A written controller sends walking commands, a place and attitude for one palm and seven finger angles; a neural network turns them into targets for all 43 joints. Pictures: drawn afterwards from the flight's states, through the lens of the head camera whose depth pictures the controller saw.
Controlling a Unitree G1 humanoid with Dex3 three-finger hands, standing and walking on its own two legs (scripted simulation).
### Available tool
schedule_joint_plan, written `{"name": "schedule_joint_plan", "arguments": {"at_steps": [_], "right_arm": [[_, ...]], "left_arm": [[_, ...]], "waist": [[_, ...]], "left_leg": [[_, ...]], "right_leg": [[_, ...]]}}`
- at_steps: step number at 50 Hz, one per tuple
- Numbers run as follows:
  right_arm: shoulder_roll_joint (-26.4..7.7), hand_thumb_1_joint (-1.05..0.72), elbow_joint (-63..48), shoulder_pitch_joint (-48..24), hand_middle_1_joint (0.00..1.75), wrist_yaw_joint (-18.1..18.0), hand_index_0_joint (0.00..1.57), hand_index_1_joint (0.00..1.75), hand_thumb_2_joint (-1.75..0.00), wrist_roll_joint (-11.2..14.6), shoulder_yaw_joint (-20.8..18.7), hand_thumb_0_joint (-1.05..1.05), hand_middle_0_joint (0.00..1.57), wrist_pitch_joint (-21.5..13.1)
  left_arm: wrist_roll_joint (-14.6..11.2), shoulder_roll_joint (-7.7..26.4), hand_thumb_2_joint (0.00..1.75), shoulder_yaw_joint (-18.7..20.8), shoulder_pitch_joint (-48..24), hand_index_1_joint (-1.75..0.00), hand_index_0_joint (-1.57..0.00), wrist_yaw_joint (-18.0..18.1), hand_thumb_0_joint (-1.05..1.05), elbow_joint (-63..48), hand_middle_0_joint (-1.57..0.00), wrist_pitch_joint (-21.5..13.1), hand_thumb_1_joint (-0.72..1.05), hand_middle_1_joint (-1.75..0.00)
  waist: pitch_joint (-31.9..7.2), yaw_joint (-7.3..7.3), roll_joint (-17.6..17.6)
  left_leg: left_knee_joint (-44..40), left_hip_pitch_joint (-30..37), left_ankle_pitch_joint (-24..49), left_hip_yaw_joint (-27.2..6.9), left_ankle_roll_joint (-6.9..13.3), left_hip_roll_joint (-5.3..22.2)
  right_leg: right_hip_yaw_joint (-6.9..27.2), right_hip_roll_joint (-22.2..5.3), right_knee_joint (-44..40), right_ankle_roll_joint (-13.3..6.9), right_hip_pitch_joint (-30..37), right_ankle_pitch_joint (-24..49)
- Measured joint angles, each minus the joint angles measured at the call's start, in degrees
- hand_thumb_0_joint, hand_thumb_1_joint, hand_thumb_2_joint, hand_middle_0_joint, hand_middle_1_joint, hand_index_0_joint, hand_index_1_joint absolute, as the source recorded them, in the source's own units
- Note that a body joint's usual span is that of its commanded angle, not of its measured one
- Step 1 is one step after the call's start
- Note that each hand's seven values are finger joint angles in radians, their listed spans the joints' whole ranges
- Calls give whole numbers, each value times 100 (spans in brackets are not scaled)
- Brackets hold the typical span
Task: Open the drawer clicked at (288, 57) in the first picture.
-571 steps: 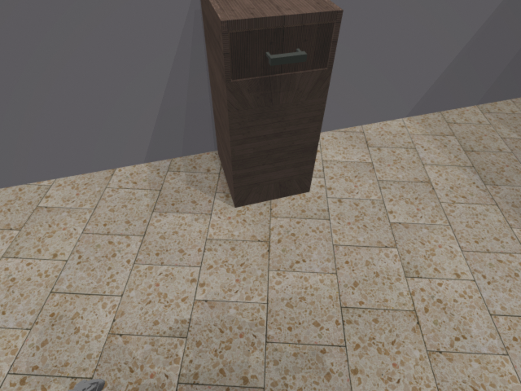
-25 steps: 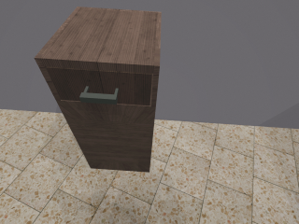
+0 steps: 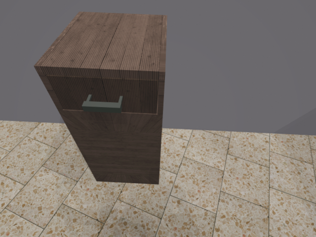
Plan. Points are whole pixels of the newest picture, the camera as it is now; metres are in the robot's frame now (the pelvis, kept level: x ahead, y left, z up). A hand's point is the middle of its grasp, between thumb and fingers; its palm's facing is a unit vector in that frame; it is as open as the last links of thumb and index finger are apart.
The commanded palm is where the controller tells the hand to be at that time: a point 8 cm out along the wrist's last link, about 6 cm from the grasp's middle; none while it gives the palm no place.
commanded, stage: look again from close up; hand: left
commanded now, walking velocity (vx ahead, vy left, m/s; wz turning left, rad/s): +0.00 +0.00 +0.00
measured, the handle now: (104, 102) +0.53 +0.22 +0.01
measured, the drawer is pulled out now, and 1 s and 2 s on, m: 0.00 0.00 0.00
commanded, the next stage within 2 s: raise the hand with hooked fingers in 0.32 s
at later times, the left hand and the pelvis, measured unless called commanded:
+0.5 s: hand out of the picture +0.03 +0.16 -0.15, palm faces -0.08 -0.94 -0.32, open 7.3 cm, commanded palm +0.11 +0.19 -0.06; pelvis +0.01 -0.02 +0.00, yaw -1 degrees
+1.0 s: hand (89, 226) +0.16 +0.18 -0.04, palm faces +0.01 -0.07 -1.00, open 9.5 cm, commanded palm +0.16 +0.18 +0.03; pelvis -0.04 -0.08 -0.04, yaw +1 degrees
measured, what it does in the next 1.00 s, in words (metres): shifts its weight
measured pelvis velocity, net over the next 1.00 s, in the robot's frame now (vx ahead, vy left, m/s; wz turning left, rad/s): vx -0.04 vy -0.08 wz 0.01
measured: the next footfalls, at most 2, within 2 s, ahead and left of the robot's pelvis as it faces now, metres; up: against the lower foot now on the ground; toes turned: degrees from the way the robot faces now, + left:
none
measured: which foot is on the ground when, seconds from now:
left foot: down 0.00-1.00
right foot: down 0.00-1.00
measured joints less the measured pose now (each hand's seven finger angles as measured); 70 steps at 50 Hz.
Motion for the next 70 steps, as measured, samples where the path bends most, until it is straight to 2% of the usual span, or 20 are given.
{"name": "schedule_joint_plan", "arguments": {"at_steps": [22,23,24,25,27,28,30,32,34,36,39,42,45,47,49,55,62,67,70], "right_arm": [[86,-92,173,-33,30,-62,20,30,-90,22,-40,1,20,28],[32,-92,-88,73,30,-91,20,30,-90,100,-25,1,20,-7],[-18,-93,-349,214,30,-178,20,30,-90,162,-34,2,20,-260],[-51,-93,-563,313,30,-264,20,30,-90,241,-85,2,20,-575],[-157,-93,-978,379,30,-362,20,30,-90,339,-212,2,21,-1067],[-249,-93,-1189,356,30,-362,20,30,-90,317,-250,2,20,-1208],[-494,-92,-1574,146,30,-303,20,30,-90,172,-287,2,20,-1258],[-661,-92,-1946,-177,30,-172,20,30,-90,-7,-347,2,20,-1058],[-722,-92,-2290,-559,30,4,20,30,-90,-139,-418,1,20,-713],[-729,-91,-2619,-899,30,181,20,30,-90,-176,-471,1,20,-340],[-741,-91,-3074,-1222,30,341,20,30,-90,-176,-483,1,20,94],[-737,-91,-3396,-1388,30,368,20,30,-90,-204,-476,1,20,400],[-685,-91,-3475,-1500,30,280,20,30,-90,-240,-443,1,20,589],[-603,-91,-3395,-1574,30,194,20,30,-90,-265,-392,1,20,630],[-491,-90,-3279,-1621,30,116,20,30,-90,-273,-314,1,20,615],[-211,-90,-3016,-1447,30,32,20,30,-90,-238,-56,1,20,561],[-349,-90,-2876,-1025,30,35,20,30,-90,-155,-24,1,21,663],[-624,-90,-2806,-811,30,-23,20,30,-90,-126,-299,1,20,628],[-741,-90,-2730,-778,30,-41,20,30,-90,-93,-442,1,20,630]], "left_arm": [[22,-149,90,4,155,-30,-19,44,0,169,-20,-76,91,-30],[177,-100,90,-159,415,-30,-20,93,1,-721,-20,299,91,-30],[426,54,90,-279,726,-30,-20,259,3,-1715,-20,540,93,-30],[544,237,90,-316,992,-30,-20,461,5,-2606,-21,608,95,-30],[891,544,89,-371,1179,-31,-20,844,6,-3975,-21,741,95,-31],[1207,670,89,-409,1137,-32,-20,986,6,-4506,-21,791,94,-32],[2075,828,88,-477,865,-33,-20,1259,6,-5220,-21,777,90,-33],[3136,902,86,-485,520,-35,-20,1550,5,-5606,-21,680,86,-35],[4132,869,85,-449,245,-38,-20,1812,4,-5776,-21,517,82,-38],[4892,779,83,-449,129,-40,-20,1928,3,-5904,-21,299,77,-40],[5676,696,80,-568,259,-44,-21,2035,2,-6108,-21,-47,69,-44],[6182,765,78,-661,510,-49,-22,2257,1,-6192,-22,-176,62,-49],[6275,903,75,-639,547,-53,-23,2415,0,-6073,-24,-65,54,-53],[6203,1035,73,-536,385,-56,-24,2424,0,-5940,-25,-3,48,-56],[6065,1169,70,-412,142,-59,-25,2340,0,-5814,-25,30,43,-59],[5704,1343,64,-213,-571,-68,-26,1855,0,-5765,-27,124,29,-68],[5515,1340,58,-99,-408,-79,-27,1313,0,-6167,-27,175,13,-79],[5505,1380,53,-34,-255,-86,-28,1413,0,-6453,-28,63,2,-86],[5496,1388,50,-9,-339,-91,-28,1532,0,-6500,-29,154,-5,-91]], "waist": [[-6,25,-16],[-2,65,10],[-3,140,1],[-39,165,-39],[-121,87,-14],[-196,39,52],[-389,-28,273],[-627,-37,389],[-807,13,371],[-899,120,260],[-920,298,51],[-839,493,-72],[-730,653,-47],[-667,740,12],[-622,761,92],[-591,553,260],[-558,418,294],[-514,332,350],[-513,333,360]], "left_leg": [[51,-3,-58,-96,-191,159],[96,-62,-89,-85,-194,185],[48,-57,-113,-27,-195,181],[3,-84,-85,30,-200,126],[49,-254,-15,6,-202,5],[177,-436,-21,-43,-199,-27],[519,-883,-89,-121,-200,25],[807,-1307,-151,-106,-226,99],[1053,-1656,-208,-17,-267,183],[1249,-1920,-253,85,-316,263],[1478,-2187,-292,138,-376,321],[1658,-2319,-326,66,-427,345],[1787,-2364,-349,-149,-428,330],[1859,-2371,-377,-409,-392,270],[1901,-2347,-401,-630,-351,232],[1674,-2120,-327,-784,-381,225],[1093,-1636,-165,-789,-379,95],[976,-1513,-188,-753,-421,61],[946,-1458,-183,-734,-413,20]], "right_leg": [[-87,162,-143,-147,109,-43],[-68,188,-97,-154,28,-36],[-4,182,49,-174,-90,-59],[40,120,288,-189,-262,-122],[36,-8,633,-199,-527,-272],[39,-31,661,-198,-625,-361],[-28,8,824,-198,-971,-382],[-15,64,1083,-246,-1402,-374],[72,130,1369,-302,-1814,-411],[174,198,1628,-359,-2156,-447],[227,244,1951,-433,-2493,-521],[161,263,2150,-510,-2612,-600],[10,281,2195,-573,-2562,-636],[-74,330,2170,-609,-2493,-630],[-141,389,2110,-639,-2405,-606],[-182,446,1809,-646,-2139,-493],[276,517,1387,-537,-1856,-277],[386,502,1275,-443,-1755,-248],[412,457,1216,-372,-1683,-238]]}}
